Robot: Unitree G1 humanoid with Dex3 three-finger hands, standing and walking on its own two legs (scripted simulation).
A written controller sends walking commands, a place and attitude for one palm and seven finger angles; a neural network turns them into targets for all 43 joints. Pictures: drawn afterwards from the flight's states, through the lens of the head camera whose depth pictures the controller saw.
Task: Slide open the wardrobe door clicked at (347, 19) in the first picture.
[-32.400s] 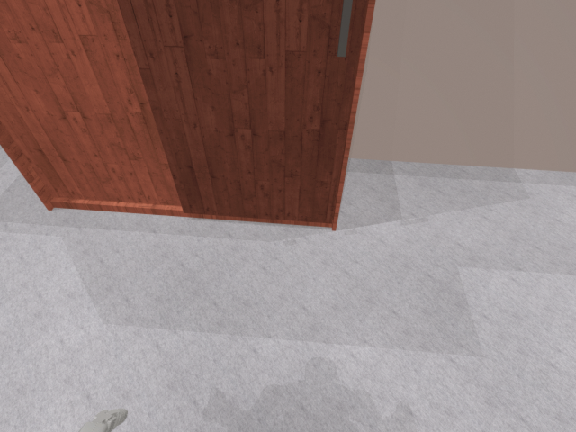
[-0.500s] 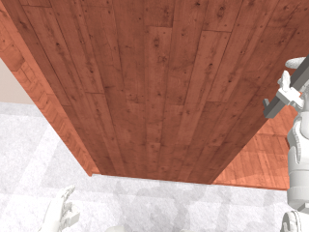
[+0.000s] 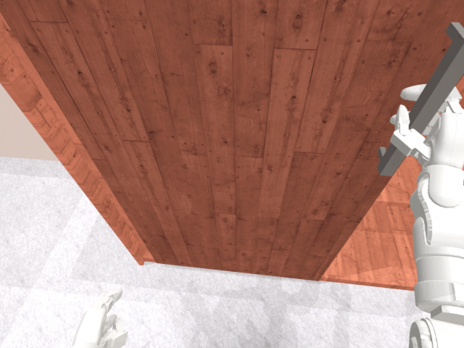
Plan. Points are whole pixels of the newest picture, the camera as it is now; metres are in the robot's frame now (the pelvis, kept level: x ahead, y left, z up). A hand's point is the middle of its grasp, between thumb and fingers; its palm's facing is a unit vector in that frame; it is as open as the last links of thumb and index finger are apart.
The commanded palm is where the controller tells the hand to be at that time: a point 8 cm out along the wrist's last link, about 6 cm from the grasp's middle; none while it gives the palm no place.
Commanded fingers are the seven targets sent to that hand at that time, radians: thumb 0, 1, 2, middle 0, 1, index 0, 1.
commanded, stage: stop walking and hold the door there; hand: right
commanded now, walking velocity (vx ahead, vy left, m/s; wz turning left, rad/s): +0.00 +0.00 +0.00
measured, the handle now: (414, 111) +0.44 -0.26 +0.19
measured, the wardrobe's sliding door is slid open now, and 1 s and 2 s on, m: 0.59 0.59 0.59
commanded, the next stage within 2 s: loosen the grip on the handle in 0.32 s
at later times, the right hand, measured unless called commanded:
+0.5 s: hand (404, 129) +0.41 -0.24 +0.18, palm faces +0.31 +0.93 -0.17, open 6.0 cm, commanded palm +0.35 -0.28 +0.17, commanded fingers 0.00 -0.30 -0.61 0.45 1.40 0.45 1.40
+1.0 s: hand (402, 132) +0.40 -0.24 +0.17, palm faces +0.32 +0.93 -0.15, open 14.0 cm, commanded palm +0.36 -0.27 +0.18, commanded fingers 0.00 0.55 -0.20 0.25 1.15 0.25 1.15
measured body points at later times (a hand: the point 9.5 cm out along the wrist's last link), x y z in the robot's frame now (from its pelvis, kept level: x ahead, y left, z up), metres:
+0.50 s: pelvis -0.01 +0.01 +0.00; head +0.00 +0.00 +0.45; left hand +0.12 +0.26 -0.10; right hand +0.38 -0.29 +0.19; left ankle +0.00 +0.12 -0.73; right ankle +0.03 -0.09 -0.73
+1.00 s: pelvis -0.01 +0.02 +0.00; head +0.00 +0.01 +0.45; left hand +0.07 +0.28 -0.11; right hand +0.38 -0.28 +0.18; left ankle +0.00 +0.12 -0.73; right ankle +0.03 -0.09 -0.73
